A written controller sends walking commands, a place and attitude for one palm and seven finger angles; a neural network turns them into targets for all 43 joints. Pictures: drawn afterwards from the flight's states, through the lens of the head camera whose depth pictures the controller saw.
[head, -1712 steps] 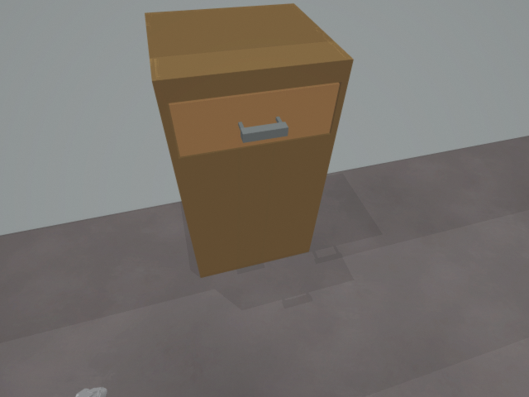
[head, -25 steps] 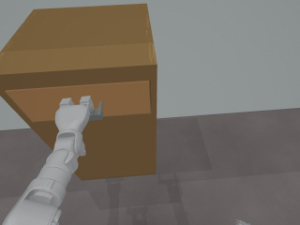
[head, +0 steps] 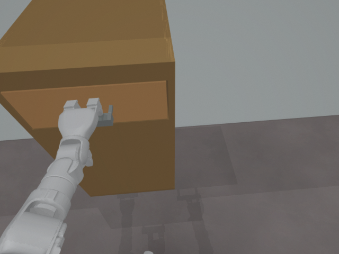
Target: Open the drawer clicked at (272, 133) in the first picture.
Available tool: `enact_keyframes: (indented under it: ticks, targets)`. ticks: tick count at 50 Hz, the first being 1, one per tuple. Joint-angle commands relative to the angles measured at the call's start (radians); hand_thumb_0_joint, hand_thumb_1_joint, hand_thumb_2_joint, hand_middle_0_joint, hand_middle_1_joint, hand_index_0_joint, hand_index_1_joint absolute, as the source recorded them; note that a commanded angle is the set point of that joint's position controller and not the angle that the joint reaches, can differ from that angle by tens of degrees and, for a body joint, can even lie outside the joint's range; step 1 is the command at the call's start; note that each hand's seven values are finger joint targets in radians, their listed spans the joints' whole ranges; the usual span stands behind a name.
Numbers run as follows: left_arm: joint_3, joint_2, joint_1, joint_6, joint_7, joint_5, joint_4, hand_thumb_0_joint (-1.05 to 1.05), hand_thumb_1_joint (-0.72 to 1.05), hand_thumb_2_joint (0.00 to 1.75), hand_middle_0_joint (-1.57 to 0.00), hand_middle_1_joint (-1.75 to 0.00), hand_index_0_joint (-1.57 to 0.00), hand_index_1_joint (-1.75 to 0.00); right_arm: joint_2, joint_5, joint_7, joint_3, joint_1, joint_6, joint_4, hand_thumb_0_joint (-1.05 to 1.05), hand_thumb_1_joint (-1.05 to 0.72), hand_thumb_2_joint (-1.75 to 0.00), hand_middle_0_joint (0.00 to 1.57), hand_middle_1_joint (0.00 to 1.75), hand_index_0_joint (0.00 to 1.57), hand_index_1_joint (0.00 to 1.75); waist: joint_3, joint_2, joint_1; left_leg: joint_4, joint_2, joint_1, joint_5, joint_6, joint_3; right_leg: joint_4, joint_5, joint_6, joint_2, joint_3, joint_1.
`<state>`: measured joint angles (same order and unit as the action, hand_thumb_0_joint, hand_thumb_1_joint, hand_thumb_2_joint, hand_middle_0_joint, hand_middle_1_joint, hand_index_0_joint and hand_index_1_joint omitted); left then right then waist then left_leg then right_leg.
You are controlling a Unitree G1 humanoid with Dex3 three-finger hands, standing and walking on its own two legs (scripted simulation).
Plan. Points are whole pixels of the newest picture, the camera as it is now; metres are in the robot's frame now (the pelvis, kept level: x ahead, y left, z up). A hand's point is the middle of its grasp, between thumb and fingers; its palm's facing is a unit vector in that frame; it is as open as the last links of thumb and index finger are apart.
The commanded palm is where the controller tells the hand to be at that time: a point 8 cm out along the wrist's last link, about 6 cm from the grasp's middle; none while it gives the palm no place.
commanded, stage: lower the fingers behind the handle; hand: left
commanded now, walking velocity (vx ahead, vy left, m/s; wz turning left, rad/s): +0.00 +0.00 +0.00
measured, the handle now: (92, 115) +0.49 +0.25 +0.01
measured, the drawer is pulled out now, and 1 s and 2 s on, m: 0.00 0.00 0.00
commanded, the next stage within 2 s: lift the fingers back up to retry in 0.12 s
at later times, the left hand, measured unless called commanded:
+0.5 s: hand (85, 132) +0.41 +0.24 +0.03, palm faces +0.00 -0.02 -1.00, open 13.7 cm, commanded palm +0.38 +0.25 +0.09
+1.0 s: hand (81, 122) +0.41 +0.24 +0.07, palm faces -0.02 -0.07 -1.00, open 13.8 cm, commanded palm +0.38 +0.24 +0.13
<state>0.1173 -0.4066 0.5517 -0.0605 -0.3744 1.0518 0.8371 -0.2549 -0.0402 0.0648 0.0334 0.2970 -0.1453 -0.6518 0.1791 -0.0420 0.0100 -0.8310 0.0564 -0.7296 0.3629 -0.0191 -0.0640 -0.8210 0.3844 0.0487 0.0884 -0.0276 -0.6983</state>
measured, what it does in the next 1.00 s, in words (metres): stands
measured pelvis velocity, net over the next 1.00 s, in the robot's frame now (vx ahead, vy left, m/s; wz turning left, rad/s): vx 0.04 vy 0.02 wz -0.01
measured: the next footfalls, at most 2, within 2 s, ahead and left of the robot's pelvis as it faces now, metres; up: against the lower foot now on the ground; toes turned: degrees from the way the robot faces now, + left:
none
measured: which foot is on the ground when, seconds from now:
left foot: down 0.00-1.00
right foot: down 0.00-1.00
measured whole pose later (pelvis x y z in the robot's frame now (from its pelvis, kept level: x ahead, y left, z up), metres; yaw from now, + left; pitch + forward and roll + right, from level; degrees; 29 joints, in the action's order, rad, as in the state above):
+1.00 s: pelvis +0.04 +0.02 +0.03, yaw -1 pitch +9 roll +0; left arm 0.15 -0.37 0.36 -0.19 -0.17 0.98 0.49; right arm -0.25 -0.04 0.05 0.02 0.19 -0.15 -0.63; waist 0.14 -0.06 -0.03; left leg -0.64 0.07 -0.45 0.35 -0.05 -0.04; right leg -0.63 0.37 0.03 0.06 -0.06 -0.42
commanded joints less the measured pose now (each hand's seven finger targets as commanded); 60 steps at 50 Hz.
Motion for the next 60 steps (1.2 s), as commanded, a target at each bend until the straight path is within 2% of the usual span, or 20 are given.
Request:
enact_keyframes:
  ticks: [1,4,5,7,15,16,18,25,29,32,41,43,45,49,53,55,56,57,58,60]
  targets:
    - [-0.054,-0.188,0.228,-0.034,0.034,0.000,0.008,0.00,-0.50,0.30,-0.30,-1.20,-0.30,-1.20,-0.131,0.004,0.010,0.035,0.014,0.031,0.102,0.00,-0.90,-0.90,0.20,0.30,0.20,0.30,0.144,0.108,0.033,0.095,0.002,0.077,-0.058,-0.036,0.070,0.179,-0.093,-0.013,-0.045,-0.019,0.134]
    - [-0.035,-0.161,0.226,-0.030,0.038,-0.008,-0.008,0.00,-0.50,0.30,-0.30,-1.20,-0.30,-1.20,-0.127,0.004,0.007,0.035,0.018,0.033,0.111,0.00,-0.90,-0.90,0.20,0.30,0.20,0.30,0.172,0.087,0.030,0.095,0.003,0.089,-0.067,-0.036,0.069,0.171,-0.106,-0.012,-0.044,-0.016,0.148]
    - [-0.057,-0.177,0.197,-0.030,0.038,-0.009,0.012,0.00,-0.50,0.30,-0.30,-1.20,-0.30,-1.20,-0.128,0.003,0.007,0.034,0.019,0.032,0.105,0.00,-0.90,-0.90,0.20,0.30,0.20,0.30,0.158,0.102,0.022,0.100,0.001,0.085,-0.065,-0.036,0.068,0.173,-0.102,-0.011,-0.043,-0.012,0.147]
    - [-0.041,-0.175,0.224,-0.032,0.041,-0.007,0.020,0.00,-0.50,0.30,-0.30,-1.20,-0.30,-1.20,-0.131,0.001,0.010,0.030,0.010,0.032,0.110,0.00,-0.90,-0.90,0.20,0.30,0.20,0.30,0.113,0.134,0.039,0.102,0.001,0.061,-0.030,-0.036,0.067,0.189,-0.058,-0.016,-0.045,-0.017,0.125]
    - [-0.077,-0.202,0.265,-0.026,0.017,-0.003,-0.071,0.00,-0.50,0.30,-0.30,-1.20,-0.30,-1.20,-0.124,0.003,0.007,0.039,0.013,0.036,0.114,0.00,-0.90,-0.90,0.20,0.30,0.20,0.30,0.215,0.061,0.015,0.117,-0.006,0.151,-0.088,-0.037,0.063,0.175,-0.102,-0.008,-0.037,-0.009,0.164]
    - [-0.063,-0.188,0.280,-0.028,0.015,-0.005,-0.086,0.00,-0.50,0.30,-0.30,-1.20,-0.30,-1.20,-0.122,0.003,0.008,0.038,0.006,0.036,0.116,0.00,-0.90,-0.90,0.20,0.30,0.20,0.30,0.219,0.064,0.023,0.122,-0.007,0.161,-0.094,-0.037,0.063,0.179,-0.112,-0.010,-0.038,-0.007,0.172]
    - [-0.105,-0.234,0.294,-0.027,0.010,-0.009,-0.111,0.00,-0.50,0.30,-0.30,-1.20,-0.30,-1.20,-0.124,0.003,0.011,0.039,-0.001,0.036,0.116,0.00,-0.90,-0.90,0.20,0.30,0.20,0.30,0.229,0.069,0.014,0.131,-0.006,0.169,-0.110,-0.037,0.056,0.183,-0.125,-0.009,-0.035,-0.007,0.200]
    - [-0.133,-0.249,0.296,-0.014,-0.006,-0.012,-0.215,0.00,-0.50,0.30,-0.30,-1.20,-0.30,-1.20,-0.118,0.000,0.014,0.040,-0.034,0.047,0.119,0.00,-0.90,-0.90,0.20,0.30,0.20,0.30,0.234,0.032,-0.001,0.169,-0.013,0.258,-0.182,-0.034,0.049,0.194,-0.178,-0.002,-0.029,0.003,0.240]
    - [-0.103,-0.211,0.338,-0.005,-0.013,-0.010,-0.338,0.00,-0.50,0.30,-0.30,-1.20,-0.30,-1.20,-0.115,0.003,0.007,0.049,-0.050,0.063,0.120,0.00,-0.90,-0.90,0.20,0.30,0.20,0.30,0.277,-0.041,0.000,0.177,-0.020,0.364,-0.274,-0.028,0.038,0.191,-0.223,0.006,-0.024,0.015,0.236]
    - [-0.090,-0.186,0.312,-0.019,-0.010,-0.019,-0.401,0.00,-0.50,0.30,-0.30,-1.20,-0.30,-1.20,-0.116,0.005,0.002,0.054,-0.061,0.068,0.119,0.00,-0.90,-0.90,0.20,0.30,0.20,0.30,0.306,-0.029,-0.001,0.178,-0.026,0.420,-0.358,-0.021,0.033,0.193,-0.281,0.005,-0.022,0.020,0.255]
    - [-0.049,-0.163,0.246,-0.131,0.089,-0.045,-0.501,0.00,-0.50,0.30,-0.30,-1.20,-0.30,-1.20,-0.125,-0.001,-0.008,0.043,-0.119,0.046,0.124,0.00,-0.90,-0.90,0.20,0.30,0.20,0.30,0.255,0.000,-0.014,0.219,-0.032,0.497,-0.513,-0.009,0.020,0.224,-0.368,0.005,-0.027,0.033,0.323]
    - [-0.061,-0.173,0.178,-0.145,0.123,-0.050,-0.471,0.00,-0.50,0.30,-0.30,-1.20,-0.30,-1.20,-0.130,0.000,-0.006,0.038,-0.129,0.034,0.128,0.00,-0.90,-0.90,0.20,0.30,0.20,0.30,0.236,0.034,-0.022,0.226,-0.029,0.481,-0.522,-0.008,0.024,0.234,-0.396,0.006,-0.030,0.027,0.361]
    - [-0.037,-0.133,0.112,-0.147,0.155,-0.057,-0.473,0.00,-0.50,0.30,-0.30,-1.20,-0.30,-1.20,-0.123,0.001,-0.008,0.035,-0.131,0.027,0.133,0.00,-0.90,-0.90,0.20,0.30,0.20,0.30,0.210,0.070,-0.023,0.225,-0.028,0.480,-0.545,-0.012,0.028,0.236,-0.433,0.001,-0.032,0.031,0.368]
    - [-0.080,-0.180,0.070,-0.105,0.184,-0.053,-0.570,0.00,-0.50,0.30,-0.30,-1.20,-0.30,-1.20,-0.121,0.005,-0.008,0.031,-0.157,0.024,0.154,0.00,-0.90,-0.90,0.20,0.30,0.20,0.30,0.232,0.050,-0.043,0.223,-0.021,0.479,-0.557,-0.014,0.038,0.233,-0.484,-0.001,-0.042,0.013,0.413]
    - [-0.117,-0.217,0.103,-0.053,0.159,-0.036,-0.658,0.00,-0.50,0.30,-0.30,-1.20,-0.30,-1.20,-0.113,0.016,-0.005,0.034,-0.169,0.029,0.151,0.00,-0.90,-0.90,0.20,0.30,0.20,0.30,0.234,-0.007,-0.045,0.213,-0.014,0.483,-0.548,-0.012,0.041,0.230,-0.492,0.004,-0.042,0.001,0.409]
    - [-0.147,-0.242,0.108,-0.038,0.133,-0.027,-0.637,0.00,-0.50,0.30,-0.30,-1.20,-0.30,-1.20,-0.107,0.015,0.001,0.033,-0.172,0.037,0.137,0.00,-0.90,-0.90,0.20,0.30,0.20,0.30,0.213,-0.001,-0.039,0.209,-0.011,0.468,-0.507,-0.014,0.042,0.225,-0.477,0.005,-0.038,0.001,0.391]
    - [-0.112,-0.203,0.136,-0.033,0.126,-0.028,-0.638,0.00,-0.50,0.30,-0.30,-1.20,-0.30,-1.20,-0.104,0.015,0.002,0.032,-0.173,0.041,0.135,0.00,-0.90,-0.90,0.20,0.30,0.20,0.30,0.208,0.005,-0.027,0.207,-0.008,0.464,-0.478,-0.017,0.045,0.229,-0.464,0.001,-0.040,0.003,0.377]
    - [-0.184,-0.278,0.121,-0.030,0.114,-0.026,-0.608,0.00,-0.50,0.30,-0.30,-1.20,-0.30,-1.20,-0.107,0.014,0.007,0.034,-0.169,0.044,0.126,0.00,-0.90,-0.90,0.20,0.30,0.20,0.30,0.205,0.013,-0.041,0.212,-0.007,0.441,-0.451,-0.018,0.045,0.230,-0.450,0.004,-0.039,-0.003,0.390]
    - [-0.185,-0.293,0.155,-0.027,0.108,-0.024,-0.604,0.00,-0.50,0.30,-0.30,-1.20,-0.30,-1.20,-0.112,0.015,0.012,0.033,-0.169,0.042,0.120,0.00,-0.90,-0.90,0.20,0.30,0.20,0.30,0.212,0.015,-0.035,0.212,-0.001,0.431,-0.431,-0.017,0.049,0.232,-0.443,0.002,-0.041,-0.008,0.402]
    - [-0.129,-0.239,0.191,-0.027,0.105,-0.031,-0.578,0.00,-0.50,0.30,-0.30,-1.20,-0.30,-1.20,-0.105,0.009,0.016,0.033,-0.167,0.052,0.115,0.00,-0.90,-0.90,0.20,0.30,0.20,0.30,0.197,0.010,-0.017,0.211,0.000,0.433,-0.396,-0.021,0.049,0.236,-0.413,-0.001,-0.043,0.000,0.368]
